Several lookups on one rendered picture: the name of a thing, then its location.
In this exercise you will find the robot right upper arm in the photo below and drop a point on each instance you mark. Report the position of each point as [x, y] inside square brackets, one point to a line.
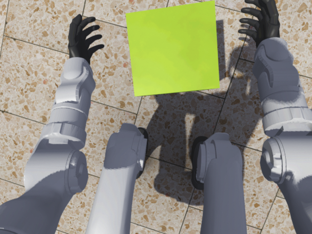
[287, 161]

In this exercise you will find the robot right forearm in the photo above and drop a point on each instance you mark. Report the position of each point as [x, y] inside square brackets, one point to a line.
[282, 98]

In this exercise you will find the robot left thigh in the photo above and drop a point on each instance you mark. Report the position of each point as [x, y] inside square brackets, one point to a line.
[112, 206]

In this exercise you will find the robot left upper arm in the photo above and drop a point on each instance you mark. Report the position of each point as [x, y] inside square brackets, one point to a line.
[52, 177]

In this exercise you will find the carton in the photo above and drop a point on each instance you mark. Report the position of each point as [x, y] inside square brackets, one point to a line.
[173, 49]

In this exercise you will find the robot left forearm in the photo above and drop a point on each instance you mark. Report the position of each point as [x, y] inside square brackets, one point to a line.
[70, 110]

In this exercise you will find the robot right hand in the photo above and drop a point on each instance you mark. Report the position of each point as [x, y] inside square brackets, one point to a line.
[267, 25]

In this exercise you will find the robot left hand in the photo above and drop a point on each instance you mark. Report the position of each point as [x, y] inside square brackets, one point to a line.
[78, 44]

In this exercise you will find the right robot foot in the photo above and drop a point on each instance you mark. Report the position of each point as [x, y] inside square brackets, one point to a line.
[194, 155]

